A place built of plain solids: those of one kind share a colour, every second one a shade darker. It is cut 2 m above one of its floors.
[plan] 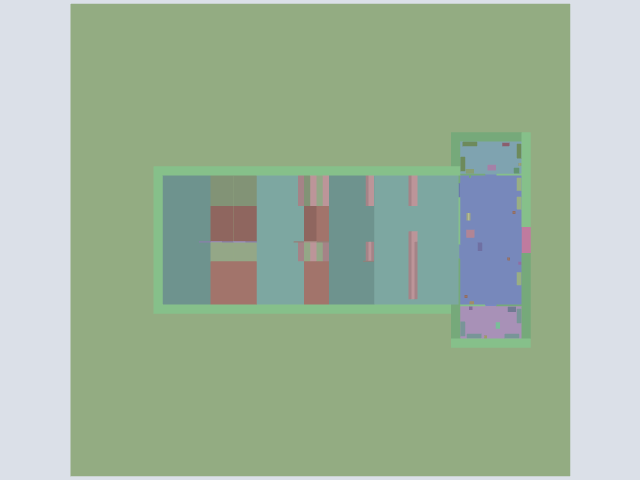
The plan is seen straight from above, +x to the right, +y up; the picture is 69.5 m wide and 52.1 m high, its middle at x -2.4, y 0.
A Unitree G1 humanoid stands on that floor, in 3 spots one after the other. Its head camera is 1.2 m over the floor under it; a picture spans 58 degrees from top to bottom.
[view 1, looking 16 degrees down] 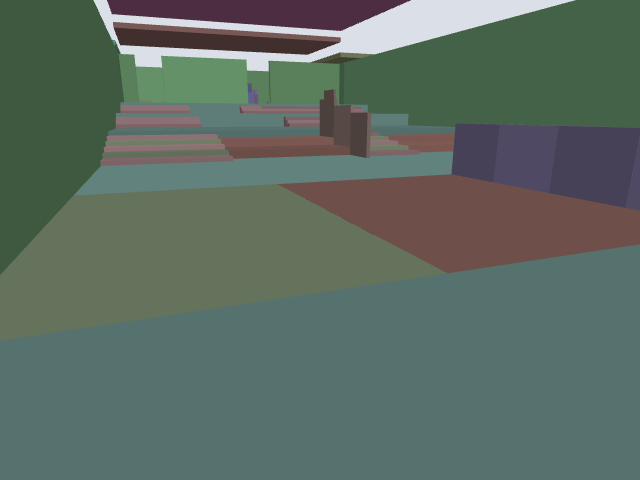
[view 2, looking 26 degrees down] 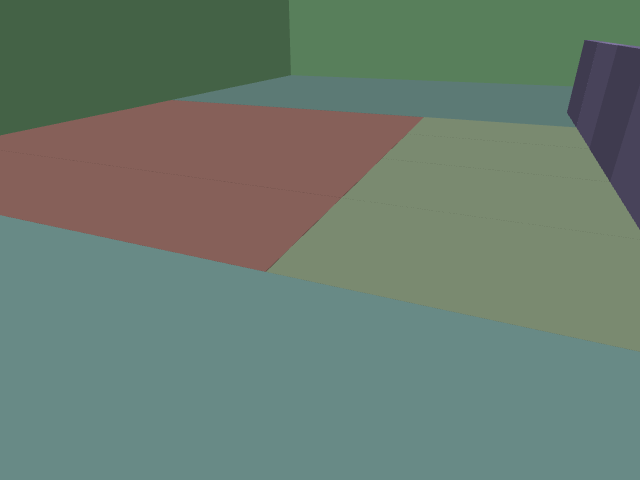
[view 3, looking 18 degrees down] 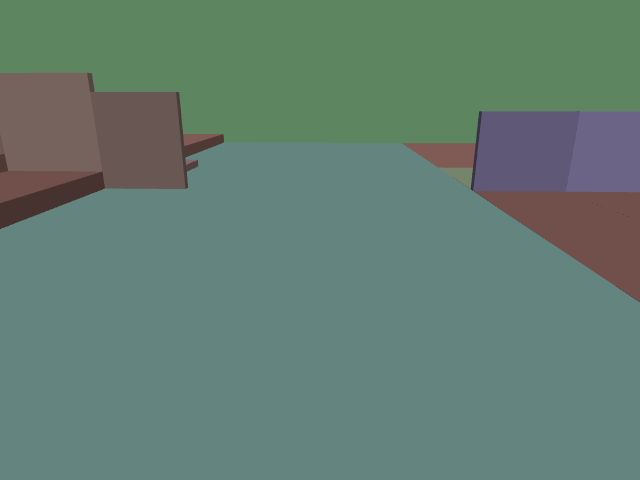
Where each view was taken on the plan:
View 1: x -16.93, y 5.80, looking -21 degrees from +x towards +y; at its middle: step_aisle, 4.36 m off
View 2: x -7.47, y -1.25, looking -158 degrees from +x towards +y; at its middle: step_aisle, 2.74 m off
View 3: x -7.38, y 5.80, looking -88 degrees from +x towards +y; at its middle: floor_gang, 3.88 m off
